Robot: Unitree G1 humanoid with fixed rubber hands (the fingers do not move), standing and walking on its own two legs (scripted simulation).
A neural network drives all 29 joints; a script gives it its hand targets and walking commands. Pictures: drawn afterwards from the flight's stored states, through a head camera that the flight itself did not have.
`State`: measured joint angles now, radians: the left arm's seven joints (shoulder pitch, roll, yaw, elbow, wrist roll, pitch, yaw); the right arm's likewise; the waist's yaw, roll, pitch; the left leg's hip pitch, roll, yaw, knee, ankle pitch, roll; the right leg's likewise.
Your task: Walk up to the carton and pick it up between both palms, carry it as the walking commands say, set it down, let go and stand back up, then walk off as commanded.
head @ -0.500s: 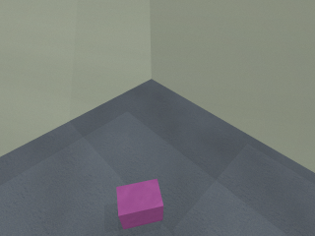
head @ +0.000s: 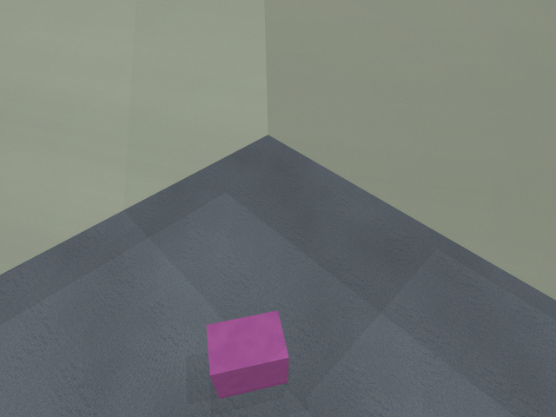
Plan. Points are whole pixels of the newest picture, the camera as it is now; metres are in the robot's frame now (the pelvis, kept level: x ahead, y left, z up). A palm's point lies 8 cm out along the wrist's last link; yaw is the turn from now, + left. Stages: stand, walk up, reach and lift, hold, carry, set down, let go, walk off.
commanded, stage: stand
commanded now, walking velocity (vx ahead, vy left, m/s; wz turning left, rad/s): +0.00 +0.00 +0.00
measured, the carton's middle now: (248, 354) +0.49 +0.11 -0.67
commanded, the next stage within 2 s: walk off in 0.24 s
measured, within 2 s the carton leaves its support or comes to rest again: neither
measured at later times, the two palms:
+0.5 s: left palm out of the picture +0.07 +0.30 -0.11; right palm out of the picture +0.06 -0.29 -0.11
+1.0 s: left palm out of the picture +0.04 +0.42 -0.13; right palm out of the picture +0.04 -0.15 -0.14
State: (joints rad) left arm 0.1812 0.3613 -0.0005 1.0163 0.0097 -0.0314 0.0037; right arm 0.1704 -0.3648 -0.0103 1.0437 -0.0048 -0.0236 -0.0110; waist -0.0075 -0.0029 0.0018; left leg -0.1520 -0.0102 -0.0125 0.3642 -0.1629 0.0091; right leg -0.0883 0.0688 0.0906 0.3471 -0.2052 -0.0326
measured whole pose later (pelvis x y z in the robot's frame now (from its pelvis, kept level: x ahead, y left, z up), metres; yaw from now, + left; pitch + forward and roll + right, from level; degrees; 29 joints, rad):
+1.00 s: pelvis +0.00 +0.12 -0.01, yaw +1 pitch +0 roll -1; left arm 0.21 0.34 0.03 0.98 0.02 0.07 0.07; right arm 0.23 -0.26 0.00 1.00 -0.03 0.09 -0.01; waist 0.01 -0.01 0.04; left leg -0.24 -0.01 0.04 0.50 -0.27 0.03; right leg -0.40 -0.02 -0.02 1.09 -0.57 0.03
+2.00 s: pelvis -0.04 +0.08 -0.03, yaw -30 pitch +0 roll -1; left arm 0.21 0.28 0.03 0.81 0.03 0.09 -0.05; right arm 0.10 -0.33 -0.07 0.83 0.00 0.07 -0.06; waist 0.05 0.04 0.11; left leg -0.49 0.12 0.08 1.11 -0.50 -0.06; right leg -0.38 0.04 0.02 0.71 -0.33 -0.01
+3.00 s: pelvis -0.13 -0.14 -0.01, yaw -61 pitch -1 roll -3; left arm 0.25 0.22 0.02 0.91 0.01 0.06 0.00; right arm 0.12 -0.20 0.01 0.84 -0.02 0.02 -0.02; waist 0.03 -0.02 0.05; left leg -0.24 0.05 0.12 0.56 -0.29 0.06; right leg -0.23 0.05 0.03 0.70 -0.49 -0.01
